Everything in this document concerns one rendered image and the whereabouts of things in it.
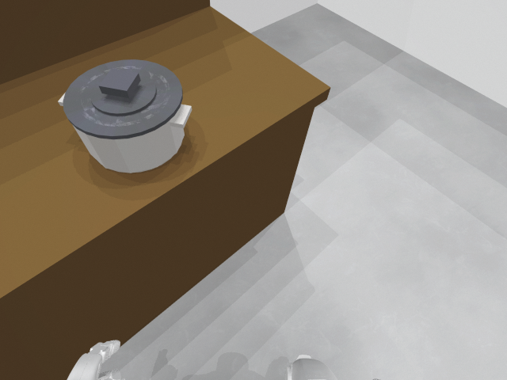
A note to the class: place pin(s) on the robot left hand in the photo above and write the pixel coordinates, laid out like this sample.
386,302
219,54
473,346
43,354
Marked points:
89,365

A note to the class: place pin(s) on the knob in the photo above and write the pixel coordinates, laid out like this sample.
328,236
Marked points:
120,83

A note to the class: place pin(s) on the table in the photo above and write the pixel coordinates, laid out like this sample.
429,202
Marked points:
89,254

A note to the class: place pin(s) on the right robot thigh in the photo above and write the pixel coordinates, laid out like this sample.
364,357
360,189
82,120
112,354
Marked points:
308,369

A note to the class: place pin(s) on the lid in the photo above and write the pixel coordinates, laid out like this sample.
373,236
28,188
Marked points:
154,102

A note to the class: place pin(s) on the pot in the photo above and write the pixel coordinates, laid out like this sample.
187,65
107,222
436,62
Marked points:
141,153

